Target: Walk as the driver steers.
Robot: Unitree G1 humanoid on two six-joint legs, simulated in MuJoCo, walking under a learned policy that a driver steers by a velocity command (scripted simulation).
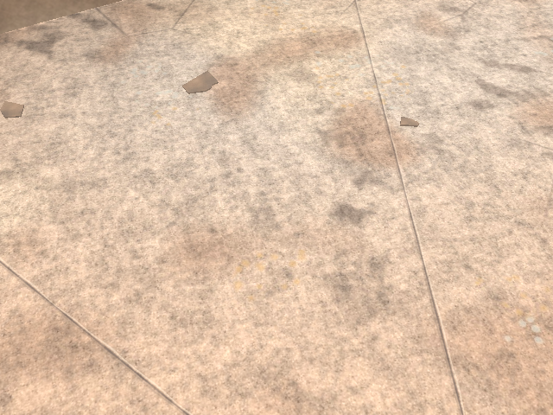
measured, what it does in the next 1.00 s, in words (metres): walks ahead: left foot, then right foot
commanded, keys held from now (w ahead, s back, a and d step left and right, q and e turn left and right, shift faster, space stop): shift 0.08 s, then w+shift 0.70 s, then w+e+shift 0.22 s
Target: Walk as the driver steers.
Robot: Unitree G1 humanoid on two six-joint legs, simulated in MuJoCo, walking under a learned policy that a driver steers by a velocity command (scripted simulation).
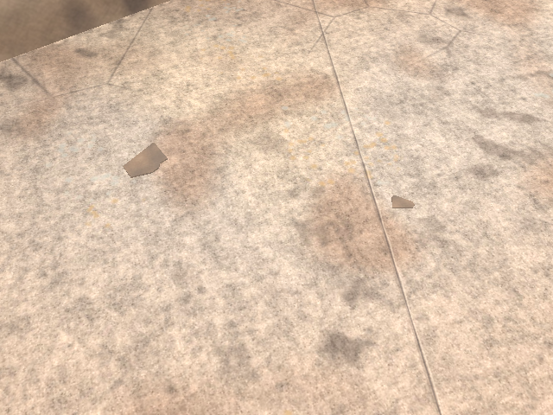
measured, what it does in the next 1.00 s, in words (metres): walks ahead, turning right: left foot, then right foot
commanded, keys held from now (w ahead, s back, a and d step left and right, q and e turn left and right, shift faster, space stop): w+e+shift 0.98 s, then w+q+shift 0.02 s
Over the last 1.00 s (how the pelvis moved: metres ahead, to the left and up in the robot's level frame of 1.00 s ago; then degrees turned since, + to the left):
0.52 0.00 0.00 -7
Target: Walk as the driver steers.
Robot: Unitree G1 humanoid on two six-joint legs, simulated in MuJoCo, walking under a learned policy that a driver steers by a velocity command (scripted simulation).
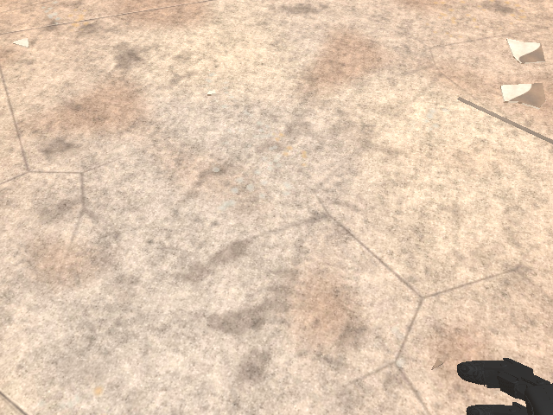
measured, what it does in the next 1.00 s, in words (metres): walks ahead, turning left: left foot, then right foot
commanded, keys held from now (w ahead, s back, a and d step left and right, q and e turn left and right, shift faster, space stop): w+q+shift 0.66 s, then shift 0.34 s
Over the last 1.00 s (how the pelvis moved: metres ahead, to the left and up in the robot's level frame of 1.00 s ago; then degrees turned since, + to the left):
0.83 -0.25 0.00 -53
